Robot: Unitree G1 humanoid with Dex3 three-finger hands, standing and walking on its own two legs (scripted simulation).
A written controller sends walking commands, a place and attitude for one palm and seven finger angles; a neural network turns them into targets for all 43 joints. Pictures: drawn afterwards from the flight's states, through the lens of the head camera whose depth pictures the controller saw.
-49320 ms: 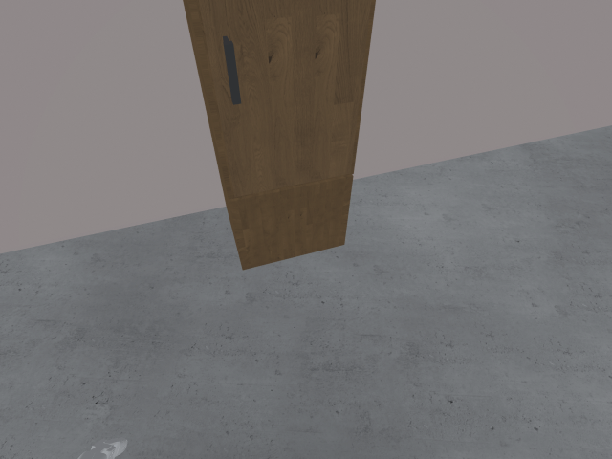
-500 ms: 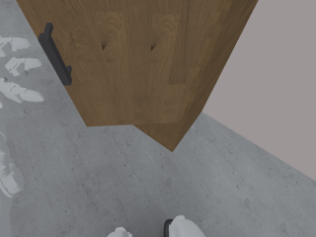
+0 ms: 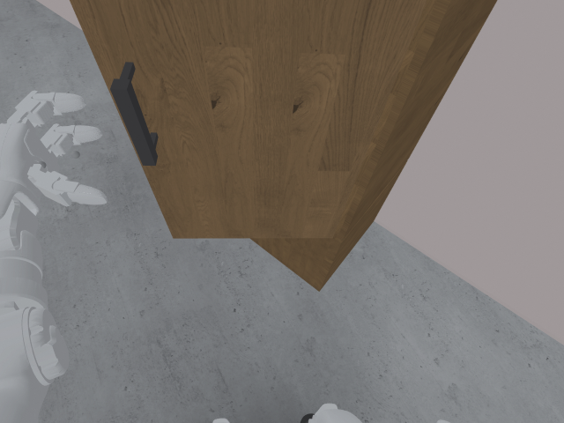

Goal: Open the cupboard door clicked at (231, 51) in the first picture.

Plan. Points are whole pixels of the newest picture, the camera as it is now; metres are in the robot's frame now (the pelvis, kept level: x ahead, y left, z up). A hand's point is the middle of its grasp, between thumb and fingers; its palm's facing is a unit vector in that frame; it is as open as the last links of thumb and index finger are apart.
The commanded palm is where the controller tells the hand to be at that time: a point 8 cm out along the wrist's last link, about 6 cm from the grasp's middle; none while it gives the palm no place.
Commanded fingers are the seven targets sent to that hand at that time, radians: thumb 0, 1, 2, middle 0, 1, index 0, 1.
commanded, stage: move the hooked fingers beside the handle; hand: left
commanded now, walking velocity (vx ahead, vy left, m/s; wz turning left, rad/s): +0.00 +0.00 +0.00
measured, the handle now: (139, 117) +0.52 +0.20 +0.11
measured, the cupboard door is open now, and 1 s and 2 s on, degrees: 41 41 41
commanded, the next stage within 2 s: slide the fingers in behind the handle in 0.30 s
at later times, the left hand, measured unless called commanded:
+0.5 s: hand (87, 144) +0.45 +0.25 +0.12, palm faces +0.00 -1.00 +0.01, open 14.0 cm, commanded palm +0.43 +0.31 +0.11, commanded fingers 0.00 -0.50 0.30 -0.30 -1.20 -0.30 -1.20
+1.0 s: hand (109, 146) +0.46 +0.23 +0.11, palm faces -0.02 -1.00 +0.01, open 14.0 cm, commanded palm +0.43 +0.27 +0.11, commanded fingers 0.00 -0.50 0.30 -0.30 -1.20 -0.30 -1.20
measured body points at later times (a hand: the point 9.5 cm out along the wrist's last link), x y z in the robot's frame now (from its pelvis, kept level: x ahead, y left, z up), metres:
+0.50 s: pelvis -0.01 -0.01 +0.00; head +0.08 +0.00 +0.44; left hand +0.45 +0.31 +0.12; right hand +0.01 -0.29 -0.11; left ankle -0.03 +0.09 -0.71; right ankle +0.03 -0.13 -0.71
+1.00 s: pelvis +0.00 +0.00 +0.00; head +0.08 +0.01 +0.44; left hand +0.45 +0.28 +0.12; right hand +0.04 -0.27 -0.11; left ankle -0.03 +0.09 -0.71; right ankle +0.03 -0.13 -0.71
